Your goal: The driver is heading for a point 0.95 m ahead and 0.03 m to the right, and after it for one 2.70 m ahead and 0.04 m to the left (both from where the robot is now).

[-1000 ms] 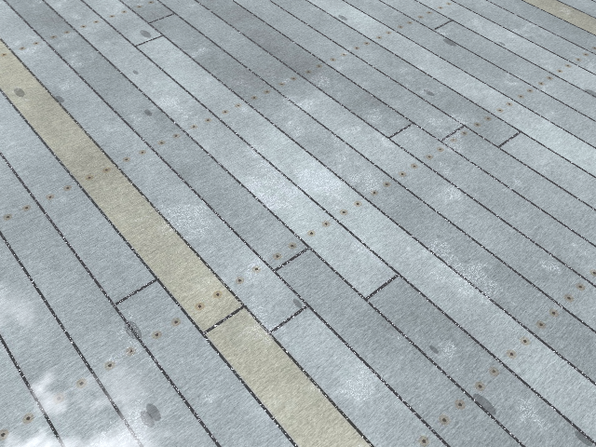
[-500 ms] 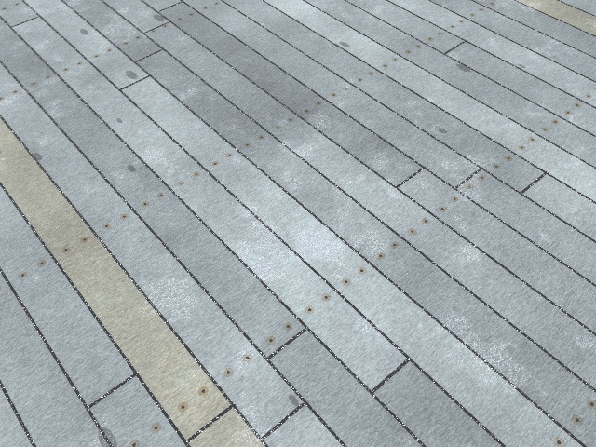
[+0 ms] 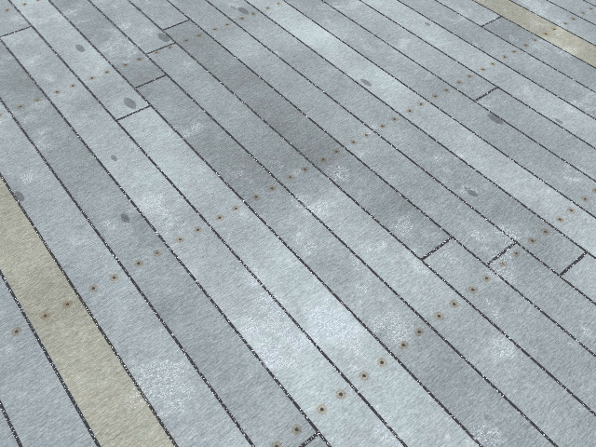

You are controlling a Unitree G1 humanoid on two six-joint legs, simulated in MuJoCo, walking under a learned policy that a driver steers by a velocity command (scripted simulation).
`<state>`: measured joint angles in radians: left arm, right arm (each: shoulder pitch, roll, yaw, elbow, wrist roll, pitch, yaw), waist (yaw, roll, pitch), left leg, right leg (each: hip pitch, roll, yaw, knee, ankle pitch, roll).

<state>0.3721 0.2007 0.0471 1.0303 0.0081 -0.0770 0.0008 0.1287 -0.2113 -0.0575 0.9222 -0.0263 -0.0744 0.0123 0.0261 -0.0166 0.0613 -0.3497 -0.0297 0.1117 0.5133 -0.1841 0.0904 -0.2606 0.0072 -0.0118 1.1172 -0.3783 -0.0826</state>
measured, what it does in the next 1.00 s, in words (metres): walks ahead: right foot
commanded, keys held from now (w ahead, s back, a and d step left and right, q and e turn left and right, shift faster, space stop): w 1.00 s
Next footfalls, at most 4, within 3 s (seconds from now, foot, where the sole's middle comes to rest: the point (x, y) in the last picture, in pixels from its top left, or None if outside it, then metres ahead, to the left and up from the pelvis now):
0.46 right None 0.41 -0.11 -0.77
1.02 left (282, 339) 0.72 0.07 -0.77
1.58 right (353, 242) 1.02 -0.11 -0.77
2.12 left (290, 162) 1.32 0.07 -0.77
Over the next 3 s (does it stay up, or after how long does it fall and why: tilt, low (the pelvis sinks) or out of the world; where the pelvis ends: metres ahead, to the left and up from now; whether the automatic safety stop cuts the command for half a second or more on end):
stays up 1.62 -0.05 0.02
